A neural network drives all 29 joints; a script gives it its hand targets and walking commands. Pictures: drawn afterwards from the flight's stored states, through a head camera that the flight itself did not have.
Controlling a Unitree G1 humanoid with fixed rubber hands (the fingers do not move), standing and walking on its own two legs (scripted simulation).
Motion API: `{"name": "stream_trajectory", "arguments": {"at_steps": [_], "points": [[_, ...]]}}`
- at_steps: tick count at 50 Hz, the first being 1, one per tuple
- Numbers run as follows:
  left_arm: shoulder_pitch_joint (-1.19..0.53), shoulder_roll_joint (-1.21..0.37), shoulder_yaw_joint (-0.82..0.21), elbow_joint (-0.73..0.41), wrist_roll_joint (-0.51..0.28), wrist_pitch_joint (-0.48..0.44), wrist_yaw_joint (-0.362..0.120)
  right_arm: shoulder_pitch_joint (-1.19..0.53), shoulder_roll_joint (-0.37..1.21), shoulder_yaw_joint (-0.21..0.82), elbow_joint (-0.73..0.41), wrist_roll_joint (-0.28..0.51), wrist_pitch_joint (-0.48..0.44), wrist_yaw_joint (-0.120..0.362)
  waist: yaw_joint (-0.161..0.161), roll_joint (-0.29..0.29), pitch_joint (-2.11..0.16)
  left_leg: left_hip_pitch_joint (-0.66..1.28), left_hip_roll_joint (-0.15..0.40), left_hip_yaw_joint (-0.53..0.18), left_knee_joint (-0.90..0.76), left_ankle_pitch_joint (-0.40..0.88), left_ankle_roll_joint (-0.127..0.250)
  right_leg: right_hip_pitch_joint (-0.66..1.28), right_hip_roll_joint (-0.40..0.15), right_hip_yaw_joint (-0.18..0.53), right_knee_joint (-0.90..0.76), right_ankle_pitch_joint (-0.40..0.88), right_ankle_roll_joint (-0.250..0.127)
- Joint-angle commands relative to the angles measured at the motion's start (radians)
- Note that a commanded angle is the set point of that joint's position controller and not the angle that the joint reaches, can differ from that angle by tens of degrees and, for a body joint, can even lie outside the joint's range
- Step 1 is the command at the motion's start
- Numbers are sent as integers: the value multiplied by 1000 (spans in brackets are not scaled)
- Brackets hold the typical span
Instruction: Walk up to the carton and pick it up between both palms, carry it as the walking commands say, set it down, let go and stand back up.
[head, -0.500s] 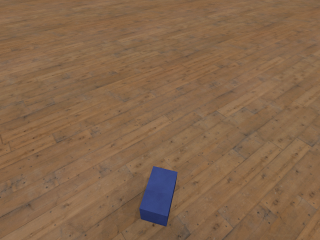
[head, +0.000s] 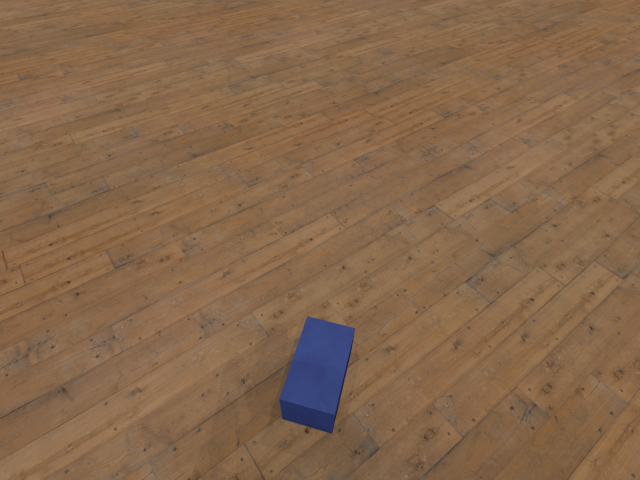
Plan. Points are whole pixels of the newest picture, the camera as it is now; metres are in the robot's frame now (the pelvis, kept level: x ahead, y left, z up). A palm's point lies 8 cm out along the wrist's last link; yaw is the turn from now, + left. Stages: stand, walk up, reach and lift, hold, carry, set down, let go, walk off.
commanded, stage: walk up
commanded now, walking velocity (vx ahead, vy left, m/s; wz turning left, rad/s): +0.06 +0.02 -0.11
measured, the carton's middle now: (319, 373) +0.56 +0.01 -0.69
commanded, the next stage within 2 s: none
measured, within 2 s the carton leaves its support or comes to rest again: neither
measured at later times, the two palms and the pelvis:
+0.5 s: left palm out of the picture +0.11 +0.29 -0.16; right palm out of the picture +0.06 -0.15 -0.13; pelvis +0.08 +0.07 +0.00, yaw -8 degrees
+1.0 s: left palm (147, 434) +0.23 +0.27 -0.14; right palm out of the picture +0.16 -0.18 -0.16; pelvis +0.15 +0.04 -0.01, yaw -10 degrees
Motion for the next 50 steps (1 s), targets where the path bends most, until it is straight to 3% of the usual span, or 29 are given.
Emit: {"name": "stream_trajectory", "arguments": {"at_steps": [1, 3, 4, 5, 6, 7, 10, 13, 16, 17, 18, 19, 20, 21, 23, 24, 25, 26, 29, 35, 38, 39, 40, 41, 42, 43, 44, 47, 50], "points": [[24, 83, 35, -26, 21, -30, -13, 82, -105, -16, 5, -8, -46, -21, 8, 76, -34, 92, 66, -85, -131, -114, 28, -60, -100, 180, -141, -106, 21], [22, 92, 35, -26, 22, -36, -14, 79, -108, -16, 3, -8, -50, -21, 4, 67, -35, 113, 56, -65, -100, -71, 24, -74, -117, 199, -155, -95, 17], [72, 143, 62, -40, 47, -25, 1, 27, -144, -37, 2, -17, -47, -11, 12, 116, -14, 42, 75, -44, 10, -220, 37, -99, -135, 217, -99, -244, -7], [213, 211, 88, -4, 46, -7, 7, -7, -185, -85, -35, -36, -23, 15, 64, 106, -29, -120, 11, 5, 128, -446, 14, -15, -243, 436, -176, -555, -47], [264, 267, 107, 12, 50, 3, 13, -98, -156, -76, -70, -26, -7, 31, 106, -43, 49, -305, -58, 35, 353, -386, -27, 15, -386, 673, -339, -710, -97], [252, 280, 113, -1, 45, 1, 19, -137, -122, -59, -80, -30, -4, 36, 99, -63, 105, -406, -10, -86, 501, -320, -29, -3, -471, 768, -410, -718, -143], [111, 230, 115, -49, 37, -17, 19, -58, -121, -60, -47, -30, -30, 45, 34, -32, 113, -348, 36, -128, 527, -220, -19, -41, -386, 583, -362, -538, -104], [135, 196, 111, -24, 40, -32, 17, -77, -85, -37, -48, -17, -40, 46, 54, -82, 95, -273, 12, -87, 333, -207, -22, 42, -298, 453, -303, -330, -94], [166, 207, 108, -4, 42, -33, 18, -85, -73, -23, -51, -1, -57, 34, 69, -124, -13, -146, -31, -46, 147, -248, -22, 106, -288, 423, -207, -66, -116], [144, 205, 102, -4, 39, -32, 15, -40, -63, -18, -35, 2, -65, 27, 39, -112, -41, -43, -48, -25, 43, -190, -22, 63, -270, 393, -155, 33, -107], [75, 178, 94, -14, 34, -29, 10, 108, -59, -17, 14, 5, -76, 19, -37, -79, -91, 198, -38, -16, -110, -75, -7, -73, -212, 300, -32, 61, -63], [51, 105, 71, -26, 33, -40, 1, 221, -120, -30, 58, 0, -89, 6, -82, 34, -154, 376, 100, -149, -187, -31, 9, -214, -116, 186, 150, 14, 6], [27, 40, 42, -66, 37, -49, -6, 274, -217, -50, 64, -14, -94, 0, -106, 255, -162, 437, 292, -387, -278, -148, 62, -398, -4, 96, 350, -212, 46], [-16, 44, 46, -98, 46, -34, -4, 276, -230, -56, 42, -13, -90, 6, -94, 282, -107, 334, 361, -440, -332, -340, 104, -434, -36, 98, 507, -301, 55], [-23, 61, 46, -94, 48, -37, -12, 173, -141, -18, 12, -25, -93, 5, -41, 165, -10, 247, 291, -308, -245, -83, 112, -462, -64, 154, 598, -180, 41], [-21, 62, 44, -88, 45, -37, -14, 152, -118, -13, 9, -33, -96, -3, -24, 132, -29, 291, 252, -204, -163, 269, 95, -472, -68, 153, 598, -125, 42], [26, 72, 51, -80, 42, -30, -6, 77, -128, -2, -5, -16, -86, -21, 19, 167, -68, 277, 260, -109, -38, 867, 82, -419, -46, 132, 608, -167, 62], [61, 84, 51, -78, 39, -25, -6, 84, -142, -7, -6, -7, -81, -28, 18, 207, -152, 354, 261, -59, -4, 1053, 92, -409, -11, 100, 637, -171, 73], [-1, 83, 56, -78, 32, 1, -5, 116, -161, -31, -20, 2, -86, -31, -12, 167, -221, 498, 324, -75, 37, 1094, 120, -479, 1, 85, 657, -179, 89], [-48, 71, 40, -111, 28, 5, -5, 36, -133, -44, -13, -9, -52, -39, 0, 214, -126, 351, 254, 36, 24, 798, 149, -401, -17, 46, 450, -118, 73], [20, 83, 20, -118, 23, -11, 4, -15, -163, -58, -5, -12, -31, -43, 39, 253, -114, 291, 212, 85, 122, 774, 116, -243, -8, 25, 177, -31, 59], [66, 106, 24, -131, 21, -34, 10, -48, -178, -64, -10, 8, -4, -41, 74, 223, -125, 237, 165, 111, 263, 773, 82, -142, -30, 16, 38, 250, 61], [138, 163, 40, -95, 29, -44, 18, -23, -156, -58, -19, 1, -4, -33, 93, 75, -211, 90, 83, 126, 385, 458, 43, 68, -99, 91, 47, 629, 31], [202, 272, 68, -91, 35, -49, 22, -17, -131, -59, -44, 9, 17, -35, 109, -165, -168, -226, -58, 61, 602, -360, -18, 226, -379, 461, 98, 1402, -82], [265, 326, 80, -80, 24, -42, 29, 10, -117, -54, -59, 9, 36, -39, 123, -263, -172, -302, -70, -89, 752, -526, -34, 212, -496, 624, 81, 1614, -167], [245, 298, 78, -92, 30, -32, 39, -48, -122, -60, -77, 4, 45, -41, 109, -195, -141, -303, -65, -154, 821, -529, -30, 135, -494, 676, 23, 1452, -210], [143, 275, 82, -116, 32, -20, 42, -126, -133, -57, -105, 5, 42, -38, 90, -207, -28, -296, -57, -152, 827, -492, -24, 14, -428, 613, -16, 1251, -208], [24, 212, 94, -174, 53, 2, 40, -128, -138, -65, -111, -10, 65, -39, 40, -113, 41, -264, -19, -174, 785, -381, -25, -118, -354, 526, -101, 730, -139], [44, 221, 103, -173, 58, 7, 36, -132, -120, -53, -109, 0, 58, -39, 51, -165, 4, -202, -30, -129, 493, -342, -17, -54, -305, 473, -93, 668, -91]]}}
